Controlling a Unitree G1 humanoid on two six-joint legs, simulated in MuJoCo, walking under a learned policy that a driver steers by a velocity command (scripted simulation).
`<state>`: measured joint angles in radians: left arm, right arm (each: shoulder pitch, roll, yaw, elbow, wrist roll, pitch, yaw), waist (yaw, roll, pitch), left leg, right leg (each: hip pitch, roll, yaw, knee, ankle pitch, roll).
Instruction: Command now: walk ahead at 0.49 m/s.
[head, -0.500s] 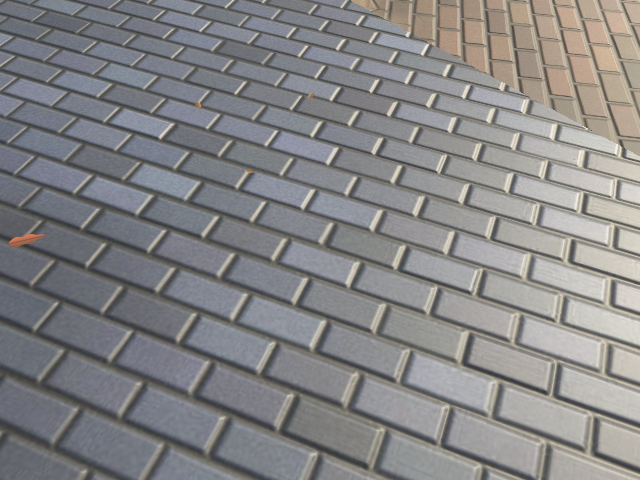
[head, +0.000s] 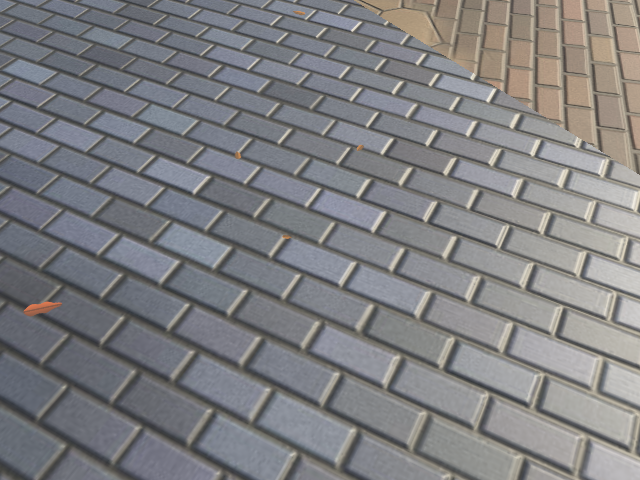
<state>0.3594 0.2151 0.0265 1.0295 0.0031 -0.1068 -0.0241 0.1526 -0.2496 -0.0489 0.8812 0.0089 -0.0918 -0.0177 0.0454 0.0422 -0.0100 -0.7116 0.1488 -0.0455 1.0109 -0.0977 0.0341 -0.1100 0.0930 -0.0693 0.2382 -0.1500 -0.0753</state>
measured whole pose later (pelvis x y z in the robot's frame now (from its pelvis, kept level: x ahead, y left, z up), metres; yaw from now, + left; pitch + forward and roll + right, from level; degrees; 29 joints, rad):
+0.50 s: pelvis +0.28 +0.08 +0.00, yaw +0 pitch +1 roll +1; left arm 0.19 0.27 0.05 0.93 -0.02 -0.08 0.01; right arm 0.31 -0.22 -0.05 0.95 -0.01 -0.11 0.03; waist -0.03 -0.04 0.00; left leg -0.18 -0.06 0.07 0.30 -0.14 0.07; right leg -0.63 -0.12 0.04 1.08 -0.21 -0.04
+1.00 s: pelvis +0.56 +0.00 -0.01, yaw +0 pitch +1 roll +0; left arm 0.21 0.24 0.06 0.93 0.00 -0.10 -0.03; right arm 0.27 -0.26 -0.06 0.96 0.02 -0.10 -0.01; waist 0.01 0.04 0.02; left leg -0.49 0.08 -0.03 1.17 -0.32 0.05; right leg -0.30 0.04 -0.07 0.42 -0.15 -0.07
